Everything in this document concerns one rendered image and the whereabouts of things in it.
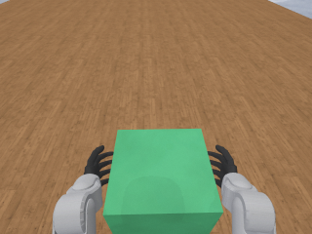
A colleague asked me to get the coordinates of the robot left hand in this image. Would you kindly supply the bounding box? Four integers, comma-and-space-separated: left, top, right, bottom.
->
84, 145, 114, 186

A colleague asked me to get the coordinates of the robot right forearm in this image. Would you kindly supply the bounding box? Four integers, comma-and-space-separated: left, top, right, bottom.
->
221, 173, 277, 234

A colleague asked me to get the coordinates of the robot left forearm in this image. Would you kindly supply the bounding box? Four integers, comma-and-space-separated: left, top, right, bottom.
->
52, 174, 103, 234

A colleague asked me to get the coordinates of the carton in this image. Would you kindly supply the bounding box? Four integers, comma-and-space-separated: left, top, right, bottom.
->
102, 129, 223, 234

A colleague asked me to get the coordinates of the robot right hand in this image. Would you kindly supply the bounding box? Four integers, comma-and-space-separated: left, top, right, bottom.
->
207, 144, 238, 188

